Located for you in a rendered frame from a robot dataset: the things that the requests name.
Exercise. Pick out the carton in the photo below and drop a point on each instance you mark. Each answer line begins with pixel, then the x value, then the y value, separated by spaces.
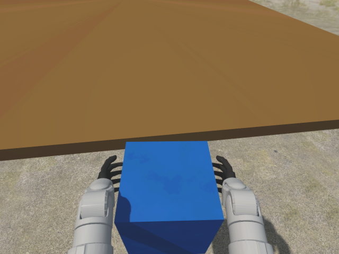
pixel 168 200

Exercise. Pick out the robot right hand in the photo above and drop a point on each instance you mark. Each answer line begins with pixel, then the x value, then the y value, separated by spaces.
pixel 226 168

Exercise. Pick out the robot left hand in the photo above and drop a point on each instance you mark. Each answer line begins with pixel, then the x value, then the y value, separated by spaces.
pixel 107 167

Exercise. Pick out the robot left forearm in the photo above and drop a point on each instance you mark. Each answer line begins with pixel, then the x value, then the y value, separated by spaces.
pixel 94 220

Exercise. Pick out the robot right forearm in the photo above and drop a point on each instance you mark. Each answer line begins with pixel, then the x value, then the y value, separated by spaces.
pixel 244 219

